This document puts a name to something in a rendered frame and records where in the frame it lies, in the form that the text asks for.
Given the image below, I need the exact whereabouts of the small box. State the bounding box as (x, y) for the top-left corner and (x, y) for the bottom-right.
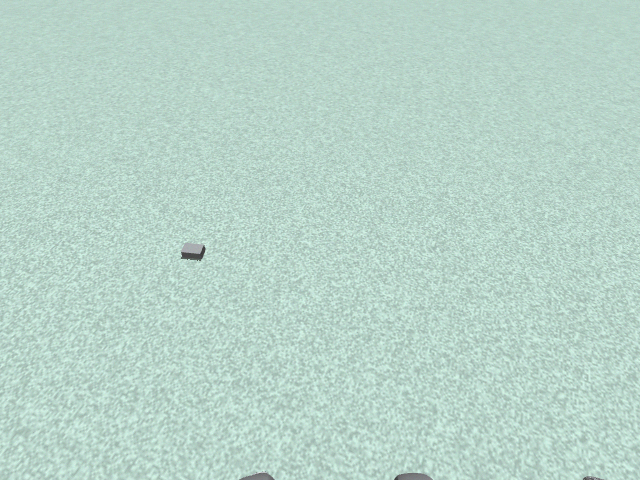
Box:
(181, 243), (206, 259)

